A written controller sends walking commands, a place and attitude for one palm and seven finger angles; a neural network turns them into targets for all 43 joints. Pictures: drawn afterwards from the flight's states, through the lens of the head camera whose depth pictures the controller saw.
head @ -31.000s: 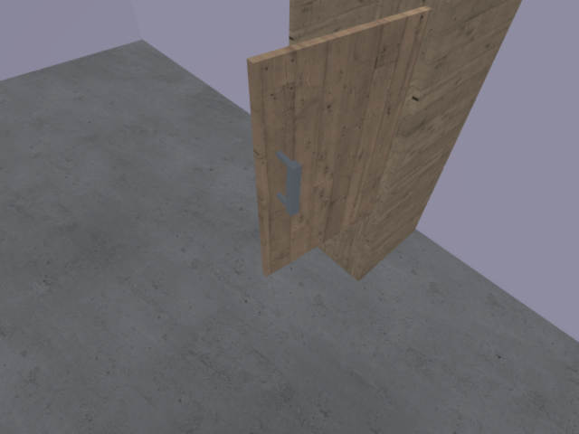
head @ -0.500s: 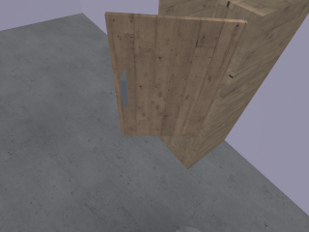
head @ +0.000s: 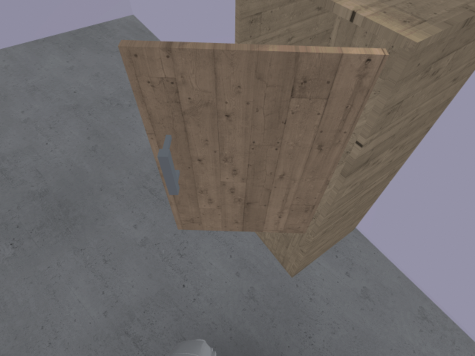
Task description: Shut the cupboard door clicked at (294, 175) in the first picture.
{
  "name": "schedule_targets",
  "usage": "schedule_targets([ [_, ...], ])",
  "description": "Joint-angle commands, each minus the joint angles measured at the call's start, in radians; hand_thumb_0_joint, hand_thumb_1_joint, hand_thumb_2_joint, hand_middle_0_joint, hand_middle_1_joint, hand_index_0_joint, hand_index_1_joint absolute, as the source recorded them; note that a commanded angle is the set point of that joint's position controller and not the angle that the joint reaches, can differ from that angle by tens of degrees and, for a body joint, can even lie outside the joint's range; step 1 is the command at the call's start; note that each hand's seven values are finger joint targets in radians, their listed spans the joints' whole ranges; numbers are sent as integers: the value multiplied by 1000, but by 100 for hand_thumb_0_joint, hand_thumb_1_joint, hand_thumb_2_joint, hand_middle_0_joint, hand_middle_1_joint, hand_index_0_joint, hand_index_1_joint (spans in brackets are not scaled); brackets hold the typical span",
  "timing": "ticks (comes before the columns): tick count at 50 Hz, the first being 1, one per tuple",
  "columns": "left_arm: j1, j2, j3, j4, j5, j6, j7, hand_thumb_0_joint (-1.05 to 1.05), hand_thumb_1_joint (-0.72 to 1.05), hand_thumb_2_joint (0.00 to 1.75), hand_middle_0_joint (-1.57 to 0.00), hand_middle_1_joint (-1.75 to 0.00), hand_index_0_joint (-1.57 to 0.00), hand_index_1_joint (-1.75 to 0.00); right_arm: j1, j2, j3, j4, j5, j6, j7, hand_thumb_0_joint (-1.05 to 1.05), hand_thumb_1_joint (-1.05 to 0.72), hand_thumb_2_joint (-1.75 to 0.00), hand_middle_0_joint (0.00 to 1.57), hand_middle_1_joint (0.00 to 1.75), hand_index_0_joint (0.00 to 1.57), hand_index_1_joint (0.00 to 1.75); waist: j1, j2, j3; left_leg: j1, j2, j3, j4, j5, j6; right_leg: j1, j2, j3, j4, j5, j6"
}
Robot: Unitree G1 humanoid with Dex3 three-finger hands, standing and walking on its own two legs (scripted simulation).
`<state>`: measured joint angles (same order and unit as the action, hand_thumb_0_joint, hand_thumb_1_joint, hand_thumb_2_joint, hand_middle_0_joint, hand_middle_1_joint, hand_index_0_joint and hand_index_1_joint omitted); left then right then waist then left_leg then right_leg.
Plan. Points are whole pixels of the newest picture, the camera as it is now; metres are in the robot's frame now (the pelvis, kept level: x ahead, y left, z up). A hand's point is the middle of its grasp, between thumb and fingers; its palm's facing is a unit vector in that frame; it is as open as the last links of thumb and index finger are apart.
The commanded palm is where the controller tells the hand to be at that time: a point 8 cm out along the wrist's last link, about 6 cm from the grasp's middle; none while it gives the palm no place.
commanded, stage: come to a stop and stand still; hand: left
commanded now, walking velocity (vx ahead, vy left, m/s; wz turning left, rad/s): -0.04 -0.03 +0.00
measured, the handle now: (171, 166) +0.46 +0.17 +0.00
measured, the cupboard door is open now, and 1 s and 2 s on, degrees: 53 53 53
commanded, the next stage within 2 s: look again from close up in 1.34 s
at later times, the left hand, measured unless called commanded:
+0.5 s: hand out of the picture +0.01 +0.22 -0.18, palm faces +0.00 -0.98 -0.19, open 7.4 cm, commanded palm none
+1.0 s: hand out of the picture -0.02 +0.12 -0.18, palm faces +0.03 -0.99 -0.16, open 7.4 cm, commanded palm none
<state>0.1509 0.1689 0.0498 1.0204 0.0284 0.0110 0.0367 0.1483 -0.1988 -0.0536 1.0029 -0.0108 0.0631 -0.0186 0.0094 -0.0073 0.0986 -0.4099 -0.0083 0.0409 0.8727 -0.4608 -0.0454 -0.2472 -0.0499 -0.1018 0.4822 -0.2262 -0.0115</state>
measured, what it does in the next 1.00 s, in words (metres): steps on the spot: left foot, then right foot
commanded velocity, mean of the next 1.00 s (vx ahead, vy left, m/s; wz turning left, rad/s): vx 0.02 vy -0.05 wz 0.00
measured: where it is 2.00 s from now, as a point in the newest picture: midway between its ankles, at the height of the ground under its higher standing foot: outside the picture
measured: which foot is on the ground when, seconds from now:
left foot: up 0.00-0.08, down 0.10-1.00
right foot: down 0.00-0.10, up 0.12-0.56, down 0.58-1.00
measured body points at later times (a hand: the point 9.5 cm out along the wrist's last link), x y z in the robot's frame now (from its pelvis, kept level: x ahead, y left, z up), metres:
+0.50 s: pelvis -0.02 +0.03 +0.01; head +0.02 +0.05 +0.46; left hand +0.01 +0.27 -0.16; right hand +0.01 -0.22 -0.13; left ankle +0.02 +0.12 -0.74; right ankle -0.09 -0.13 -0.70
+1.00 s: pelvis -0.01 -0.04 +0.00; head +0.00 -0.03 +0.45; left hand -0.02 +0.18 -0.16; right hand -0.04 -0.25 -0.16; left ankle +0.02 +0.12 -0.74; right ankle -0.08 -0.13 -0.74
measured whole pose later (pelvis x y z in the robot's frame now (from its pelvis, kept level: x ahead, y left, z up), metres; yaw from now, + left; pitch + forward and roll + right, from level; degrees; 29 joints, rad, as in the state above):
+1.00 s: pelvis -0.01 -0.04 +0.00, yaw +0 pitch -1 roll +0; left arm 0.30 0.12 0.01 1.13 0.00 0.00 0.03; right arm 0.30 -0.12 -0.01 1.16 -0.02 0.02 -0.03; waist -0.02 -0.01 0.05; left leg -0.23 0.06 0.02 0.43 -0.18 -0.05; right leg -0.05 0.03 -0.01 0.41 -0.34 -0.04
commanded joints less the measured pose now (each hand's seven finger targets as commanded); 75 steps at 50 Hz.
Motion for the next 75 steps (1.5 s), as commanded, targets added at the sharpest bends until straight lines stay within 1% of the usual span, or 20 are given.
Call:
schedule_targets([
  [1,32,198,45,-61,5,0,12,0,90,90,-20,-30,-20,-30,106,-51,-11,-48,4,-18,5,0,-90,-90,20,30,20,30,-15,-148,-151,90,31,-30,-188,99,3,85,-263,184,-51,597,-164],
  [3,38,173,39,-64,-6,9,10,0,90,90,-20,-30,-20,-30,158,-75,-9,-35,-1,-34,6,0,-90,-90,20,30,20,30,-40,-89,-169,267,65,-36,-449,375,16,-1,-181,139,44,333,-81],
  [4,92,119,25,-74,-12,20,7,0,90,90,-20,-30,-20,-30,140,-151,-17,-50,-10,-47,5,0,-90,-90,20,30,20,30,-14,150,-187,321,249,-233,-502,642,85,-101,-54,63,147,-8,-4],
  [5,105,89,12,-80,-11,28,10,0,90,90,-20,-30,-20,-30,121,-197,-25,-70,-14,-45,0,0,-90,-90,20,30,20,30,-22,275,-158,220,384,-327,-544,795,180,-90,17,51,294,-357,29],
  [6,76,110,12,-88,-13,37,8,0,90,90,-20,-30,-20,-30,100,-195,-18,-82,-20,-49,-17,0,-90,-90,20,30,20,30,-33,186,-133,172,382,-344,-560,799,231,-106,44,125,421,-383,30],
  [8,87,127,24,-63,-12,47,2,0,90,90,-20,-30,-20,-30,41,-169,-5,-89,-19,-53,-34,0,-90,-90,20,30,20,30,-8,214,-104,153,332,-293,-566,681,214,-149,42,202,547,-297,35],
  [10,123,126,24,-37,-11,38,-12,0,90,90,-20,-30,-20,-30,8,-136,10,-95,-16,-61,-36,0,-90,-90,20,30,20,30,13,127,-108,202,296,-242,-564,605,208,-169,40,189,554,-229,42],
  [14,100,122,22,-37,-9,42,-23,0,90,90,-20,-30,-20,-30,83,-146,0,-59,-13,-61,-37,0,-90,-90,20,30,20,30,-26,130,-124,287,299,-247,-609,457,192,-187,32,175,496,-192,53],
  [21,64,79,4,-42,-10,35,-32,0,90,90,-20,-30,-20,-30,148,-157,-20,-10,-18,-59,-30,0,-90,-90,20,30,20,30,-58,153,-137,310,288,-261,-619,369,195,-93,30,109,238,-246,36],
  [25,152,72,-2,7,-11,27,-26,0,90,90,-20,-30,-20,-30,117,-144,-20,10,-9,-57,-24,0,-90,-90,20,30,20,30,-11,152,-104,175,233,-227,-605,214,152,93,46,67,-33,-71,16],
  [27,189,104,0,30,-11,13,-16,0,90,90,-20,-30,-20,-30,124,-100,-11,19,0,-56,-16,0,-90,-90,20,30,20,30,-3,70,-98,86,144,-151,-556,150,77,196,-17,148,-179,-30,-15],
  [29,148,160,-2,24,-11,6,-12,0,90,90,-20,-30,-20,-30,135,-46,7,21,1,-53,-5,0,-90,-90,20,30,20,30,-27,16,-67,144,56,-65,-489,155,31,36,-144,257,-237,-185,-70],
  [30,121,156,-4,26,-11,4,-12,0,90,90,-20,-30,-20,-30,138,-31,13,26,-2,-50,-3,0,-90,-90,20,30,20,30,-40,-18,-54,191,36,-46,-473,206,26,-19,-129,254,-242,-169,-67],
  [32,107,119,-17,40,-17,-14,-10,0,90,90,-20,-30,-20,-30,166,-43,19,57,-9,-57,-5,0,-90,-90,20,30,20,30,-42,-160,-24,228,61,-48,-458,317,34,-38,-100,230,-240,-53,-61],
  [36,142,91,-24,63,-23,-15,-4,0,90,90,-20,-30,-20,-30,200,-55,25,106,-2,-68,-11,0,-90,-90,20,30,20,30,-28,-43,-17,245,103,-65,-485,439,42,24,-53,181,-187,65,-32],
  [57,247,44,-21,100,-19,-18,11,0,90,90,-20,-30,-20,-30,176,-22,26,124,2,-62,-32,0,-90,-90,20,30,20,30,-20,-13,-33,272,106,-32,-421,495,37,103,-54,169,-153,360,-23],
  [71,242,54,-24,94,-18,-13,9,0,90,90,-20,-30,-20,-30,133,-45,26,107,2,-62,-33,0,-90,-90,20,30,20,30,-15,-8,-29,302,110,-40,-428,531,44,113,-51,161,-155,342,-18],
  [72,328,92,-25,99,1,-68,49,0,90,90,-20,-30,-20,-30,11,-62,24,20,10,-90,-18,0,-90,-90,20,30,20,30,29,28,-37,255,93,27,-166,544,33,22,-111,266,-157,861,62],
  [73,265,136,-11,44,5,-77,45,0,90,90,-20,-30,-20,-30,93,-5,30,-16,3,-89,-8,0,-90,-90,20,30,20,30,-41,-20,-79,103,46,-1,-194,199,55,180,-141,242,-43,1005,8],
  [75,230,127,-14,8,-1,-83,39,0,90,90,-20,-30,-20,-30,179,-18,28,-14,-3,-99,-6,0,-90,-90,20,30,20,30,-53,-29,-189,146,28,24,-327,285,65,266,-103,180,95,1032,-46],
])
